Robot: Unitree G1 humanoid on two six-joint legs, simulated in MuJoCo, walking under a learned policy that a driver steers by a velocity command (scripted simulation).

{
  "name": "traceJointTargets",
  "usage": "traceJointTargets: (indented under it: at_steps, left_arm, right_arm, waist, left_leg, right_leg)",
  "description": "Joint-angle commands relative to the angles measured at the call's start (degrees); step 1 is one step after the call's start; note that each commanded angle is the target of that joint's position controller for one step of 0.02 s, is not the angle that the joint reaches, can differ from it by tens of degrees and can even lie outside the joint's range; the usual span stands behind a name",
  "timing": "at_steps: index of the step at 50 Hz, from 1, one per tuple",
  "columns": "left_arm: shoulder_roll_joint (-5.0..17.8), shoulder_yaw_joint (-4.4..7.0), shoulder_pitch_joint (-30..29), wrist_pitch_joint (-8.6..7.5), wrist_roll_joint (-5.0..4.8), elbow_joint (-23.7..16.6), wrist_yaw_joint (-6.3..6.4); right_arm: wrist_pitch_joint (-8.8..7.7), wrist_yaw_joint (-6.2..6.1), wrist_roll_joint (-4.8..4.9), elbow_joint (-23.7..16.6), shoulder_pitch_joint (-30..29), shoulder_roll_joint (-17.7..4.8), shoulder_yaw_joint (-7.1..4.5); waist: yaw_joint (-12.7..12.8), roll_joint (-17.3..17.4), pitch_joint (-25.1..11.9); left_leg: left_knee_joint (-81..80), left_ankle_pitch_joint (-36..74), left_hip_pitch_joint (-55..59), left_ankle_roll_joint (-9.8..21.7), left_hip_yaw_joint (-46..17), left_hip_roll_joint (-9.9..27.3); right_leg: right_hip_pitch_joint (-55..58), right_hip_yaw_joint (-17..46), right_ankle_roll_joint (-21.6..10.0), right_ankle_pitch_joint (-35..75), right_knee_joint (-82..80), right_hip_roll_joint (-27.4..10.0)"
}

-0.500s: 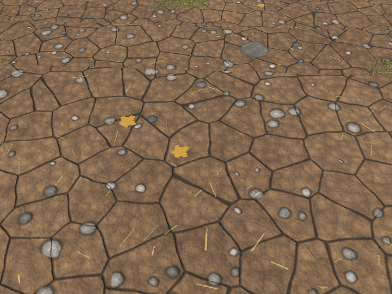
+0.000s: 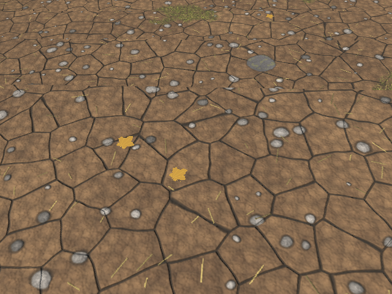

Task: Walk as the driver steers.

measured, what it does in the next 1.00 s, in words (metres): walks ahead: left foot, then right foot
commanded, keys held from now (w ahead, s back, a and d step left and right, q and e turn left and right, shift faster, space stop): w+shift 1.00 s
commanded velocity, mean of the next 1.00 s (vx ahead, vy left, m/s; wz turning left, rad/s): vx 0.95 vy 0.00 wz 0.00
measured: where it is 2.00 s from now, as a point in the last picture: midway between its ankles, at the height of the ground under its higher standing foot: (212, 95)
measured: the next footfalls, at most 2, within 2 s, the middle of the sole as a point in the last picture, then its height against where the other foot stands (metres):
left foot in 0.40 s outside the picture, level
right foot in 0.88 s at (233, 188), level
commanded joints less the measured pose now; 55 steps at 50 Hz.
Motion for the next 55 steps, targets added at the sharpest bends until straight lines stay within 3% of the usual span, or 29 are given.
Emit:
traceJointTargets:
  at_steps: [1,3,5,10,14,17,19,20,21,22,23,25,26,28,32,34,38,40,42,43,44,45,46,47,48,49,50,52,55]
  left_arm:
    - [8.12,1.05,7.60,-0.17,-0.54,0.04,0.10]
    - [5.49,0.13,7.03,-1.10,-1.08,-0.04,0.25]
    - [3.88,-0.38,10.97,-1.84,-1.08,1.62,0.58]
    - [3.83,-0.68,16.30,-2.67,-1.78,1.88,0.59]
    - [5.22,-0.60,17.68,-3.06,-2.20,2.34,1.11]
    - [8.04,-0.24,17.75,-2.59,-1.65,2.81,1.25]
    - [11.55,0.84,16.48,-1.00,-0.37,3.05,2.13]
    - [11.72,1.12,13.73,-0.46,-0.45,2.15,2.23]
    - [4.08,-0.40,15.81,-0.56,-1.55,-0.09,1.00]
    - [0.87,-0.96,19.18,-2.10,-3.74,-1.75,-0.25]
    - [5.34,-0.06,11.70,-2.33,-3.60,-3.61,0.25]
    - [4.74,-0.38,5.77,-2.34,-2.58,-4.97,0.11]
    - [3.28,-0.67,5.73,-1.50,-1.27,-5.47,-0.35]
    - [1.16,-1.38,6.12,0.35,-0.28,-6.17,-1.59]
    - [2.97,-2.10,-7.80,1.38,-0.06,-11.93,-2.35]
    - [2.50,-2.87,-13.46,0.82,-0.53,-14.09,-2.75]
    - [3.15,-3.55,-19.83,0.46,-1.83,-16.22,-2.75]
    - [5.45,-2.87,-17.80,0.39,-1.40,-16.04,-1.97]
    - [9.12,-1.33,-6.11,0.51,-1.52,-13.42,-0.71]
    - [11.08,-0.19,5.55,0.70,-1.58,-9.76,0.20]
    - [13.73,1.14,16.35,1.02,-0.72,-6.92,1.22]
    - [19.23,2.81,17.51,0.95,1.45,-6.66,1.62]
    - [15.74,2.78,15.70,1.14,-0.01,-6.45,0.11]
    - [12.67,2.27,9.19,0.63,-0.33,-6.40,-0.32]
    - [8.37,1.37,6.95,0.14,-0.48,-5.93,-0.65]
    - [6.06,0.73,5.98,-0.24,-0.13,-5.28,-0.51]
    - [4.41,0.03,6.17,-0.49,-0.43,-4.23,-0.13]
    - [3.97,-0.42,7.40,-1.44,-1.43,-2.79,0.21]
    - [6.46,-0.17,10.27,-2.63,-2.11,-2.55,0.10]
  right_arm:
    - [-2.45,2.20,-0.36,-10.37,-11.19,-2.05,0.43]
    - [-1.17,2.99,-1.59,-9.26,-8.37,-1.98,0.31]
    - [0.38,3.49,-0.94,-10.39,-11.07,-1.41,0.59]
    - [1.13,3.37,-0.02,-15.81,-25.14,-1.35,1.33]
    - [1.03,3.35,0.54,-18.42,-30.86,-0.85,2.11]
    - [0.77,2.02,0.46,-18.02,-26.95,-2.91,1.50]
    - [0.44,0.72,0.57,-13.27,-9.04,-6.97,-0.30]
    - [0.25,-0.05,0.12,-9.39,3.52,-9.49,-1.58]
    - [-0.05,-0.78,-1.69,-7.87,10.18,-14.87,-3.00]
    - [-0.12,0.31,-1.36,-7.35,8.09,-16.01,-3.47]
    - [-0.26,0.89,-0.88,-7.50,1.22,-12.75,-3.07]
    - [-1.47,1.04,-0.57,-6.84,-3.40,-5.25,-1.23]
    - [-1.88,0.78,-0.36,-5.82,-3.97,-3.22,-0.40]
    - [-2.75,0.32,0.52,-4.38,-2.70,-2.07,0.31]
    - [-3.84,0.59,1.39,-3.61,2.64,-4.23,0.45]
    - [-4.28,0.78,1.90,-3.57,4.72,-3.87,0.81]
    - [-4.78,-0.15,2.40,-1.91,10.11,-6.82,0.92]
    - [-4.22,-0.77,1.70,-1.91,9.89,-9.43,0.67]
    - [-2.68,-1.92,0.00,-1.59,8.69,-12.00,0.04]
    - [-1.70,-2.37,-0.61,-1.93,6.45,-12.74,-0.31]
    - [-1.37,-2.40,-0.85,-2.74,4.36,-11.40,-0.26]
    - [-1.78,-0.56,1.48,-5.29,11.41,-0.52,1.88]
    - [-3.07,-0.42,3.08,-5.91,10.10,-4.56,1.30]
    - [-3.28,-0.90,3.09,-8.36,2.36,-5.81,1.11]
    - [-3.37,-0.80,2.42,-9.17,-1.03,-5.62,1.34]
    - [-2.91,-0.46,1.73,-9.41,-2.40,-4.47,1.56]
    - [-1.92,0.21,0.49,-10.12,-1.23,-3.04,1.92]
    - [-0.30,1.43,-0.59,-11.02,-2.20,-1.02,2.59]
    - [0.38,1.99,-0.92,-16.06,-13.25,-2.05,3.31]
  waist:
    - [0.88,-5.01,6.20]
    - [-1.59,-6.04,5.08]
    - [-1.35,-6.69,7.88]
    - [0.90,-4.58,11.44]
    - [1.31,-5.61,12.62]
    - [-1.68,-9.55,6.85]
    - [-10.07,-12.65,-3.04]
    - [-16.17,-10.94,-8.37]
    - [-13.70,0.01,-15.16]
    - [-8.03,12.05,-20.56]
    - [-6.75,5.74,-10.19]
    - [-3.64,-5.18,0.06]
    - [-0.90,-4.65,2.15]
    - [1.60,-1.46,4.67]
    - [-0.54,-2.06,11.78]
    - [-1.95,-2.09,12.65]
    - [-3.91,-1.24,11.86]
    - [-2.11,1.62,7.34]
    - [4.52,5.33,-0.42]
    - [10.01,5.58,-5.82]
    - [14.59,4.42,-10.45]
    - [6.39,-13.99,-16.64]
    - [6.65,-13.34,-21.04]
    - [4.46,-8.67,-8.77]
    - [3.26,-2.33,-3.14]
    - [1.15,0.24,0.80]
    - [-1.71,-0.77,2.35]
    - [-3.73,-3.38,5.65]
    - [-2.47,-3.81,10.74]
  left_leg:
    - [18.27,12.49,-36.08,0.98,-0.49,4.04]
    - [14.19,14.18,-29.39,-1.63,1.13,5.64]
    - [13.13,17.19,-31.53,-3.06,3.16,5.50]
    - [-4.51,22.97,-31.55,-4.41,7.55,3.77]
    - [-18.73,25.72,-23.23,-1.40,11.32,1.53]
    - [-22.14,19.28,-12.04,2.28,14.63,-4.65]
    - [-22.44,12.08,5.53,4.34,13.41,-8.12]
    - [-25.19,11.57,21.26,5.34,10.31,-5.38]
    - [-26.22,-10.67,38.67,7.37,-9.23,9.70]
    - [-41.48,-26.74,44.29,10.97,-43.83,19.32]
    - [-45.41,-24.39,37.23,9.21,-40.30,16.40]
    - [-45.75,-6.83,19.18,7.16,-22.89,13.25]
    - [-46.72,-3.54,12.44,5.33,-17.36,10.31]
    - [-49.84,-2.97,6.08,4.76,-12.12,8.21]
    - [-55.34,10.82,4.07,4.68,-2.68,4.25]
    - [-56.07,22.74,2.92,3.34,1.86,1.78]
    - [-58.39,49.63,15.82,1.39,5.20,4.28]
    - [-51.47,71.34,25.87,0.34,6.42,5.88]
    - [-34.71,84.72,29.94,-0.10,6.37,8.12]
    - [-20.34,82.21,27.98,0.21,6.98,8.24]
    - [-2.57,69.02,17.69,0.66,7.22,6.07]
    - [23.42,15.69,-7.98,-1.16,6.28,-3.64]
    - [31.28,-0.98,-17.83,0.10,-1.81,-7.45]
    - [29.86,5.39,-23.22,1.05,-1.99,-2.72]
    - [26.34,8.36,-22.40,1.15,-1.38,-0.72]
    - [23.43,8.78,-20.33,1.03,-1.75,1.05]
    - [20.95,9.04,-17.42,0.36,-2.10,2.15]
    - [16.68,8.66,-17.51,-1.42,-1.32,4.35]
    - [5.60,16.20,-23.10,-3.26,3.70,6.04]
  right_leg:
    - [18.02,38.38,-7.97,-28.69,-27.34,-20.38]
    - [13.38,26.93,-6.48,-19.19,-29.59,-14.49]
    - [13.34,21.54,-6.96,-11.85,-31.21,-12.04]
    - [15.58,12.00,-8.57,6.19,-34.95,-9.52]
    - [21.34,6.62,-8.40,24.49,-38.65,-11.02]
    - [28.87,2.56,-6.98,64.29,-26.41,-12.12]
    - [28.73,1.67,-5.87,76.22,-3.67,-13.08]
    - [19.33,1.08,-5.32,65.92,13.76,-10.64]
    - [-0.74,2.63,-5.09,28.56,35.96,-4.17]
    - [-17.11,11.19,-4.68,-6.87,49.75,5.15]
    - [-23.85,13.22,-6.38,-0.91,52.04,0.74]
    - [-20.68,11.60,-6.25,5.77,46.07,-4.32]
    - [-17.58,11.99,-5.75,6.22,43.36,-5.73]
    - [-16.40,11.31,-3.95,6.14,39.85,-7.58]
    - [-25.00,5.51,-1.47,15.72,26.75,-8.86]
    - [-19.71,2.30,-1.30,23.37,13.91,-7.05]
    - [-12.83,-2.04,-3.88,30.65,-1.47,-2.20]
    - [-9.68,-3.12,-5.34,25.41,-3.78,1.99]
    - [1.53,-1.34,-7.03,16.59,-3.40,5.27]
    - [11.84,-0.51,-8.00,13.20,-4.82,5.26]
    - [25.41,4.33,-9.44,5.75,-2.93,0.04]
    - [44.07,32.47,-16.39,-7.20,-4.05,-18.15]
    - [46.10,53.92,-18.14,-15.67,-16.39,-20.57]
    - [36.95,44.51,-15.95,-13.25,-19.21,-18.14]
    - [27.73,37.03,-14.83,-6.60,-20.52,-16.64]
    - [19.99,31.06,-13.07,-2.96,-21.87,-14.14]
    - [13.57,27.03,-11.63,-2.41,-23.27,-12.04]
    - [7.36,22.29,-10.70,-2.49,-26.63,-9.72]
    - [4.09,14.80,-10.44,8.38,-31.26,-6.68]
